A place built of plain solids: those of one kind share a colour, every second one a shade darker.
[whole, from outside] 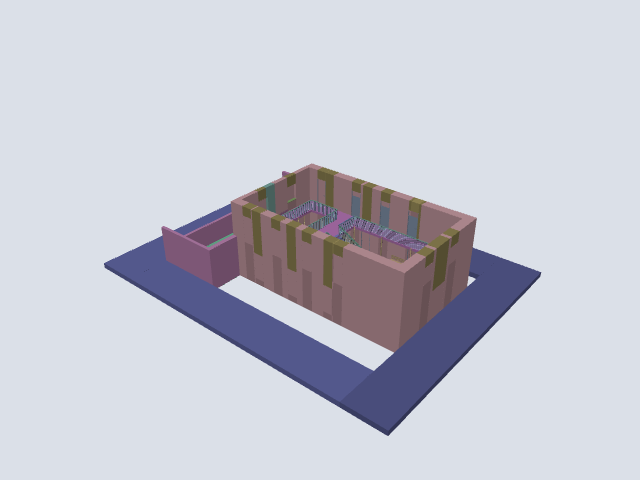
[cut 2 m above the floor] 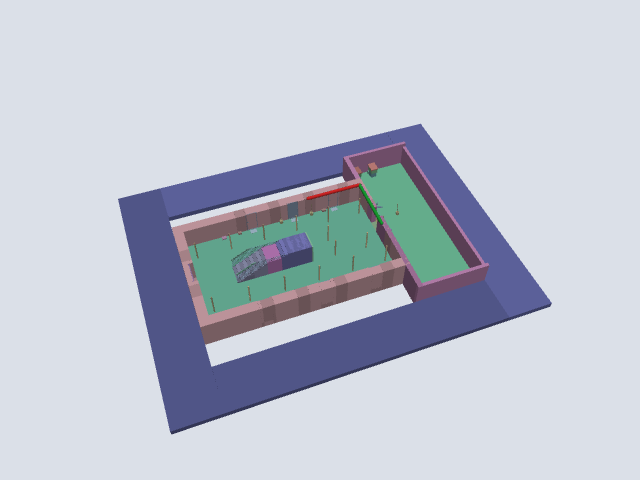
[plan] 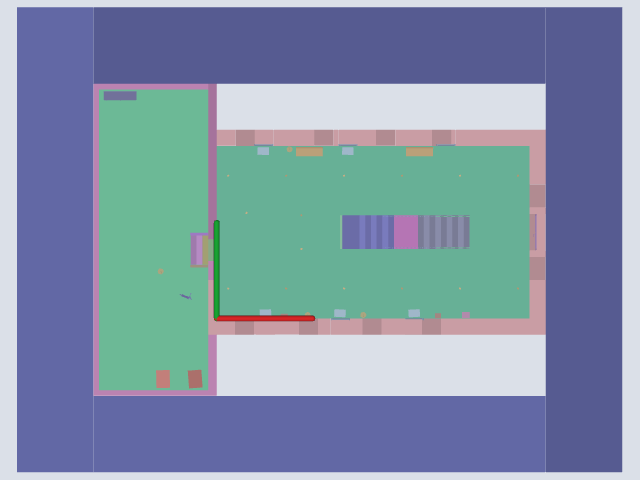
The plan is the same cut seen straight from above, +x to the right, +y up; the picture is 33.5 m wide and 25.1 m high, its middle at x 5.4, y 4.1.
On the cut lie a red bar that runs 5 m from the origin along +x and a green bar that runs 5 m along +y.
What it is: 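A lodging house of about 1890 built round a covered hall two storeys high; the street door opens into it; a broad free-standing stair in its middle climbs in two flights with a landing between to a bridge across the hall; galleries on iron posts run along three walls, the rooms' doors along them; aisles lead round the stair and under the bridge to the back door and the yard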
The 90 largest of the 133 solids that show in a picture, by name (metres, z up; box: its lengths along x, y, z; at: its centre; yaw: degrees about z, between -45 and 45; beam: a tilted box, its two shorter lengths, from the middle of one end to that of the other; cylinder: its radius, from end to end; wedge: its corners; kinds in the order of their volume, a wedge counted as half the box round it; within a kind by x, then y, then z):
{
 "wall_hall_1": {"box": [0.45, 2.86, 7.37], "at": [-0.23, 0.58, 3.09]},
 "wall_hall_2": {"box": [0.45, 1.67, 7.37], "at": [-0.23, 4.97, 3.09]},
 "wall_hall_3": {"box": [0.45, 1.2, 4.77], "at": [-0.23, 6.41, 1.79]},
 "wall_hall_4": {"box": [0.45, 2.86, 7.37], "at": [-0.23, 8.44, 3.09]},
 "wall_hall_5": {"box": [1.4, 0.85, 7.37], "at": [0.25, -0.42, 3.09]},
 "wall_hall_6": {"box": [1.44, 0.85, 7.37], "at": [0.27, 9.45, 3.09]},
 "wall_hall_7": {"box": [1.0, 0.81, 2.6], "at": [1.45, -0.45, 4.58]},
 "wall_hall_8": {"box": [1.0, 0.85, 3.87], "at": [1.45, -0.42, 1.34]},
 "wall_hall_9": {"box": [0.97, 0.85, 3.87], "at": [1.48, 9.45, 1.34]},
 "wall_hall_10": {"box": [0.97, 0.81, 2.6], "at": [1.48, 9.47, 4.58]},
 "wall_hall_11": {"box": [0.12, 0.85, 7.37], "at": [2.01, -0.42, 3.09]},
 "wall_hall_12": {"box": [0.97, 0.81, 2.6], "at": [2.48, 9.47, 1.3]},
 "wall_hall_13": {"box": [1.0, 0.81, 2.6], "at": [2.57, -0.45, 1.3]},
 "wall_hall_14": {"box": [1.23, 0.85, 7.37], "at": [3.69, -0.42, 3.09]},
 "wall_hall_15": {"box": [2.14, 0.85, 7.37], "at": [4.03, 9.45, 3.09]},
 "wall_hall_16": {"box": [1.0, 0.81, 2.6], "at": [4.8, -0.45, 4.58]},
 "wall_hall_17": {"box": [1.0, 0.85, 3.87], "at": [4.8, -0.42, 1.34]},
 "wall_hall_18": {"box": [1.0, 0.85, 3.87], "at": [5.6, 9.45, 1.34]},
 "wall_hall_19": {"box": [0.67, 0.85, 7.37], "at": [5.63, -0.42, 3.09]},
 "wall_hall_20": {"box": [0.26, 0.85, 7.37], "at": [6.23, 9.45, 3.09]},
 "wall_hall_21": {"box": [1.0, 0.81, 2.6], "at": [6.47, -0.45, 1.3]},
 "wall_hall_22": {"box": [1.0, 0.81, 2.6], "at": [6.86, 9.47, 1.3]},
 "wall_hall_23": {"box": [0.65, 0.85, 7.37], "at": [7.29, -0.42, 3.09]},
 "wall_hall_24": {"box": [0.97, 0.85, 7.37], "at": [7.84, 9.45, 3.09]},
 "wall_hall_25": {"box": [1.0, 0.81, 2.6], "at": [8.12, -0.45, 4.58]},
 "wall_hall_26": {"box": [1.0, 0.85, 3.87], "at": [8.12, -0.42, 1.34]},
 "wall_hall_27": {"box": [1.0, 0.85, 3.87], "at": [8.83, 9.45, 1.34]},
 "wall_hall_28": {"box": [1.0, 0.81, 2.6], "at": [8.83, 9.47, 4.58]},
 "wall_hall_29": {"box": [1.22, 0.85, 7.37], "at": [9.23, -0.42, 3.09]},
 "wall_hall_30": {"box": [0.89, 0.81, 2.6], "at": [10.29, -0.45, 1.3]},
 "wall_hall_31": {"box": [1.93, 0.85, 7.37], "at": [10.29, 9.45, 3.09]},
 "wall_hall_32": {"box": [0.89, 0.81, 2.6], "at": [11.29, -0.45, 4.58]},
 "wall_hall_33": {"box": [0.89, 0.85, 3.87], "at": [11.29, -0.42, 1.34]},
 "wall_hall_34": {"box": [0.78, 0.81, 2.6], "at": [11.87, 9.47, 1.3]},
 "wall_hall_35": {"box": [5.47, 0.85, 7.37], "at": [14.46, -0.42, 3.09]},
 "wall_hall_36": {"box": [4.72, 0.85, 7.37], "at": [14.84, 9.45, 3.09]},
 "wall_hall_37": {"box": [0.85, 2.86, 7.37], "at": [16.77, 0.58, 3.09]},
 "wall_hall_38": {"box": [0.85, 1.2, 4.77], "at": [16.77, 2.61, 1.79]},
 "wall_hall_39": {"box": [0.85, 0.35, 7.37], "at": [16.77, 3.38, 3.09]},
 "wall_hall_40": {"box": [0.85, 1.9, 0.59], "at": [16.77, 4.51, -0.3]},
 "wall_hall_41": {"box": [0.85, 0.35, 7.37], "at": [16.77, 5.63, 3.09]},
 "wall_hall_42": {"box": [0.85, 1.2, 4.77], "at": [16.77, 6.41, 1.79]},
 "wall_hall_43": {"box": [0.85, 2.86, 7.37], "at": [16.77, 8.44, 3.09]},
 "wall_hall_44": {"box": [0.6, 1.2, 1.6], "at": [16.9, 2.61, 4.98]},
 "wall_hall_45": {"box": [0.6, 1.2, 1.6], "at": [16.9, 6.41, 4.98]},
 "wall_hall_46": {"box": [0.48, 1.9, 2.9], "at": [16.96, 4.51, 1.45]},
 "ground_garden_1": {"box": [4.0, 24.32, 0.5], "at": [-8.45, 4.11, -0.27]},
 "ground_garden_2": {"box": [23.65, 4.0, 0.5], "at": [5.38, -6.05, -0.27]},
 "ground_garden_3": {"box": [23.65, 4.0, 0.5], "at": [5.38, 14.27, -0.27]},
 "ground_garden_4": {"box": [4.0, 24.32, 0.5], "at": [19.2, 4.11, -0.27]},
 "floor_hall_1": {"box": [16.35, 9.02, 0.99], "at": [8.18, 4.51, -0.5]},
 "flightB_1": {"box": [0.61, 1.76, 3.95], "at": [6.86, 4.51, 0.98]},
 "flightB_2": {"box": [0.91, 1.76, 3.78], "at": [7.01, 4.51, 0.9]},
 "flightB_3": {"box": [1.21, 1.76, 3.62], "at": [7.16, 4.51, 0.82]},
 "flightB_4": {"box": [1.51, 1.76, 3.45], "at": [7.31, 4.51, 0.74]},
 "flightB_5": {"box": [1.8, 1.76, 3.29], "at": [7.46, 4.51, 0.65]},
 "flightB_6": {"box": [2.1, 1.76, 3.13], "at": [7.61, 4.51, 0.57]},
 "flightB_7": {"box": [2.4, 1.76, 2.96], "at": [7.76, 4.51, 0.49]},
 "flightB_8": {"box": [2.7, 1.76, 2.8], "at": [7.91, 4.51, 0.41]},
 "wall_yard_1": {"box": [0.3, 16.32, 2.23], "at": [-6.3, 4.11, 0.52]},
 "wall_yard_2": {"box": [6.45, 0.3, 4.1], "at": [-3.23, -3.9, 1.46]},
 "wall_yard_3": {"box": [6.45, 0.3, 4.1], "at": [-3.23, 12.12, 1.46]},
 "wall_yard_4": {"box": [0.45, 7.05, 4.1], "at": [-0.23, -0.53, 1.46]},
 "wall_yard_5": {"box": [0.45, 8.13, 4.1], "at": [-0.23, 8.21, 1.46]},
 "floor_yard_1": {"box": [5.7, 15.72, 0.5], "at": [-3.3, 4.11, -0.74]},
 "wall_head_hall_1": {"box": [1.0, 0.85, 0.9], "at": [1.45, -0.42, 6.33]},
 "wall_head_hall_2": {"box": [0.97, 0.85, 0.9], "at": [1.48, 9.45, 6.33]},
 "wall_head_hall_3": {"box": [0.97, 0.85, 4.18], "at": [2.48, 9.45, 4.69]},
 "wall_head_hall_4": {"box": [1.0, 0.85, 4.18], "at": [2.57, -0.42, 4.69]},
 "wall_head_hall_5": {"box": [1.0, 0.85, 0.9], "at": [4.8, -0.42, 6.33]},
 "wall_head_hall_6": {"box": [1.0, 0.85, 0.9], "at": [5.6, 9.45, 6.33]},
 "wall_head_hall_7": {"box": [1.0, 0.85, 4.18], "at": [6.47, -0.42, 4.69]},
 "wall_head_hall_8": {"box": [1.0, 0.85, 4.18], "at": [6.86, 9.45, 4.69]},
 "wall_head_hall_9": {"box": [1.0, 0.85, 0.9], "at": [8.12, -0.42, 6.33]},
 "wall_head_hall_10": {"box": [1.0, 0.85, 0.9], "at": [8.83, 9.45, 6.33]},
 "wall_head_hall_11": {"box": [0.89, 0.85, 4.18], "at": [10.29, -0.42, 4.69]},
 "wall_head_hall_12": {"box": [0.22, 0.85, 4.18], "at": [12.37, 9.45, 4.69]},
 "wall_head_hall_13": {"box": [0.85, 1.2, 1.0], "at": [16.77, 2.61, 6.28]},
 "wall_head_hall_14": {"box": [0.85, 1.9, 3.88], "at": [16.77, 4.51, 4.84]},
 "wall_head_hall_15": {"box": [0.85, 1.2, 1.0], "at": [16.77, 6.41, 6.28]},
 "flightA_1": {"box": [0.31, 1.76, 2.47], "at": [10.66, 4.51, 0.24]},
 "flightA_2": {"box": [0.91, 1.76, 2.14], "at": [10.96, 4.51, 0.08]},
 "flightA_3": {"box": [1.21, 1.76, 1.98], "at": [11.11, 4.51, 0.0]},
 "flightA_4": {"box": [2.1, 1.76, 1.49], "at": [11.56, 4.51, -0.25]},
 "flightA_5": {"box": [2.4, 1.76, 1.32], "at": [11.71, 4.51, -0.33]},
 "floor_1": {"box": [1.49, 6.04, 0.22], "at": [0.74, 4.51, 3.17]},
 "floor_2": {"box": [2.07, 6.04, 0.22], "at": [5.53, 4.51, 3.17]},
 "floor_3": {"box": [16.35, 1.49, 0.22], "at": [8.18, 8.28, 3.17]},
 "floor_4": {"box": [1.26, 1.76, 2.63], "at": [9.89, 4.51, 0.32]},
 "wall_over_hall_1": {"box": [0.45, 0.93, 4.28], "at": [-0.23, 3.67, 4.64]}
}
